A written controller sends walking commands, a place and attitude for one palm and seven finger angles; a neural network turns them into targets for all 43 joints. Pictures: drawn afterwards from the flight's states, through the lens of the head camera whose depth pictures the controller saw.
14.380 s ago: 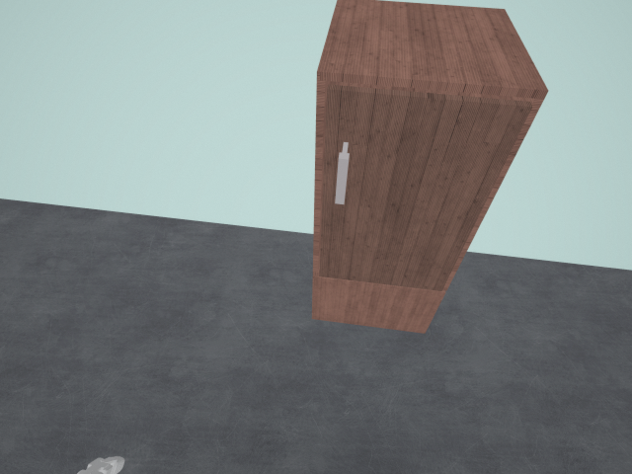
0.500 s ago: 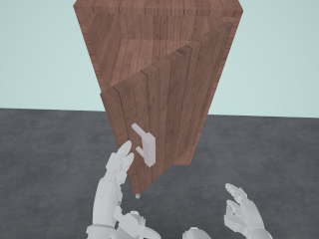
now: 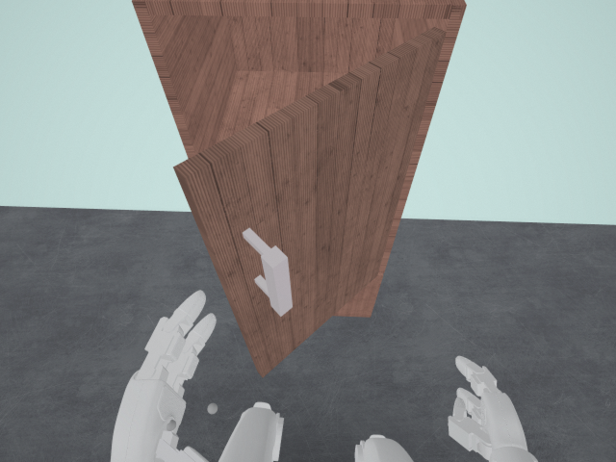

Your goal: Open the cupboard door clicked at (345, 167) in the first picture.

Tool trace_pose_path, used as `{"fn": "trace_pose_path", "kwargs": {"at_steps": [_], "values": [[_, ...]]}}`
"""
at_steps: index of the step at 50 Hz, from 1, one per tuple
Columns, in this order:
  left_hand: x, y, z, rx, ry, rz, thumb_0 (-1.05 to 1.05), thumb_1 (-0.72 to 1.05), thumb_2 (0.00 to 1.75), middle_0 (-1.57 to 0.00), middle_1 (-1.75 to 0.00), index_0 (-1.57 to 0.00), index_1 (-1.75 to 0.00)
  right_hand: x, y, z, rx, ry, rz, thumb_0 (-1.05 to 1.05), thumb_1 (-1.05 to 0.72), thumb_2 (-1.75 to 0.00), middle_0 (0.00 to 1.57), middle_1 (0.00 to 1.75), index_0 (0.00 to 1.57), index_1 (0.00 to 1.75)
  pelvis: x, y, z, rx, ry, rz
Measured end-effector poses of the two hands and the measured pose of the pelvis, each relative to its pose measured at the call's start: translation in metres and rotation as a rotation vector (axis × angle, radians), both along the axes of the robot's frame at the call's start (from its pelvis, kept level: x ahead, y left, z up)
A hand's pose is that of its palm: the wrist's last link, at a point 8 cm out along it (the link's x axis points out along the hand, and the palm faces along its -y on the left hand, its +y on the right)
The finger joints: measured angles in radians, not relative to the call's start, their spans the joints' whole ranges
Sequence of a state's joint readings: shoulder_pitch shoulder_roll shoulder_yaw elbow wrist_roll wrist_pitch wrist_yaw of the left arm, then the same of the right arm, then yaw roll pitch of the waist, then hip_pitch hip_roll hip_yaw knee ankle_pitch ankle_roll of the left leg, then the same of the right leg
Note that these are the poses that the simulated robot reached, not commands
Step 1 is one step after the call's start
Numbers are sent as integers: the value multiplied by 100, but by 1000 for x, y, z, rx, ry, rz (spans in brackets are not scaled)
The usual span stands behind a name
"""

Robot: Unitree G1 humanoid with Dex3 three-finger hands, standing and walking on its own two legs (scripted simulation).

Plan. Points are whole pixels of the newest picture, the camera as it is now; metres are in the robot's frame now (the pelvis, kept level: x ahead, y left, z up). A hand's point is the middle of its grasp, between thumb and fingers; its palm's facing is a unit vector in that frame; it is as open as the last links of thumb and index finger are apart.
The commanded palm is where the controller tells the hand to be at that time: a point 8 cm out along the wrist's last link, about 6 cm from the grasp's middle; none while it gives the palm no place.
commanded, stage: draw the hand back to the body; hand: left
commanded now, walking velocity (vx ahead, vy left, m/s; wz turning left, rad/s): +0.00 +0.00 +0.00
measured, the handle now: (267, 273) +0.33 +0.08 +0.08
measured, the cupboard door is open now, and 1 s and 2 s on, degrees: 45 45 45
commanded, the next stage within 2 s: step back with the hand held close in 1.58 s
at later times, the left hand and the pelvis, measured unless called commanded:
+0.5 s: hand (114, 390) +0.17 +0.17 +0.15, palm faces -0.01 -1.00 -0.05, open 16.2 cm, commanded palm +0.14 +0.23 +0.17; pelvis +0.01 +0.01 +0.05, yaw +0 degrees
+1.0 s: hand out of the picture +0.21 +0.26 +0.24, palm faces +0.35 -0.86 -0.37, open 11.5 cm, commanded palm +0.17 +0.31 +0.27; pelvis +0.03 +0.03 +0.11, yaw +0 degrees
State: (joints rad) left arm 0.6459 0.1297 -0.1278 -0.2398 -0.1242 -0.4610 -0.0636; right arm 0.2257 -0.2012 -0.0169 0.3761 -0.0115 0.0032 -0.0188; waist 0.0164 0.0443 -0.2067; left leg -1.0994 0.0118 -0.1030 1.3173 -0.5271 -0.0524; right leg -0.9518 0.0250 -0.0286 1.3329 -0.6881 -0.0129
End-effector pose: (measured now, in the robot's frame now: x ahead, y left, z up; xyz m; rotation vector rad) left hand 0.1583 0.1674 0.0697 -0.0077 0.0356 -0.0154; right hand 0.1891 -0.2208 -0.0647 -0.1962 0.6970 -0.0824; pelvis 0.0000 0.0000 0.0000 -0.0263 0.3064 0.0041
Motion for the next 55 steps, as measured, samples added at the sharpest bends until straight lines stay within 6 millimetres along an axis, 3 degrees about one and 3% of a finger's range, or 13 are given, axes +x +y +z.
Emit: {"fn": "trace_pose_path", "kwargs": {"at_steps": [4, 8, 16, 27, 35, 42, 55], "values": [[4, -1, 5, 5, -26, -21, -2, -50, 30, -15, -30, -15, -30, -3, 1, -1, 1, -8, -6, 1, -90, -90, 20, 30, 20, 30, -3, 1, -1, -3, -6, -2], [5, 10, 25, 39, -37, -14, -2, -50, 30, -15, -30, -15, -30, -9, 5, 6, 25, 0, -34, 1, -90, -90, 20, 30, 20, 30, -3, 1, 7, -3, -36, -4], [-6, 35, 60, 49, -27, 22, -2, -50, 30, -15, -30, -15, -30, -16, 9, 37, 25, -21, -50, 1, -90, -90, 20, 30, 20, 30, 1, 6, 34, -8, -91, 3], [-6, 64, 94, 95, -62, 18, -2, -46, 32, -15, -30, -15, -30, -7, 9, 71, -19, -91, -61, 1, -90, -90, 20, 30, 20, 30, 7, 15, 52, -19, -143, 8], [-9, 89, 122, 311, 74, 183, -1, -25, 41, -16, -30, -16, -30, 2, 31, 95, -14, -103, -64, 1, -90, -90, 20, 30, 20, 30, 17, 25, 79, -10, -201, -2], [-1, 116, 151, 380, 35, 296, -1, -2, 50, -17, -30, -17, -30, 11, 48, 105, -7, -109, -13, 1, -90, -90, 20, 30, 20, 30, 24, 31, 94, -2, -249, -2], [21, 146, 207, 443, -134, 399, 0, 42, 70, -19, -30, -19, -30, 25, 45, 119, -25, -108, 15, 1, -90, -90, 20, 30, 20, 30, 36, 32, 112, 10, -307, -13]]}}
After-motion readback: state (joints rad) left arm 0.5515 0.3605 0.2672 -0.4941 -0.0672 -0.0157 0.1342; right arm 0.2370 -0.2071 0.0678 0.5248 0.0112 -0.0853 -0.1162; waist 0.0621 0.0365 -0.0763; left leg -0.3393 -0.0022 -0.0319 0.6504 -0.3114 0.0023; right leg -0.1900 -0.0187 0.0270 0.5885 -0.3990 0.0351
